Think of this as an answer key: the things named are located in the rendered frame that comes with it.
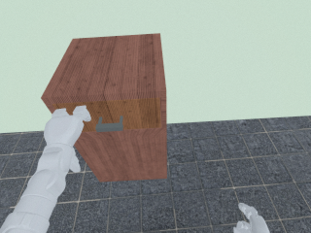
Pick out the robot left hand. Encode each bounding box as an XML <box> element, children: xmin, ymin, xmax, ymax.
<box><xmin>44</xmin><ymin>105</ymin><xmax>91</xmax><ymax>173</ymax></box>

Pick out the handle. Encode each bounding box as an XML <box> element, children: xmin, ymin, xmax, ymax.
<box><xmin>95</xmin><ymin>116</ymin><xmax>123</xmax><ymax>132</ymax></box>

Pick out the drawer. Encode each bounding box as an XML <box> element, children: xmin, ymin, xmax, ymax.
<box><xmin>52</xmin><ymin>97</ymin><xmax>161</xmax><ymax>132</ymax></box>

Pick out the cabinet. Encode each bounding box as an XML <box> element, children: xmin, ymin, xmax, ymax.
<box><xmin>41</xmin><ymin>33</ymin><xmax>167</xmax><ymax>183</ymax></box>

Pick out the robot right hand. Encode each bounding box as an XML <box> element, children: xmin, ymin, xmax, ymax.
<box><xmin>233</xmin><ymin>203</ymin><xmax>270</xmax><ymax>233</ymax></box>

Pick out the robot left forearm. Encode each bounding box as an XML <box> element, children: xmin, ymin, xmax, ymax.
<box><xmin>0</xmin><ymin>143</ymin><xmax>73</xmax><ymax>233</ymax></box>

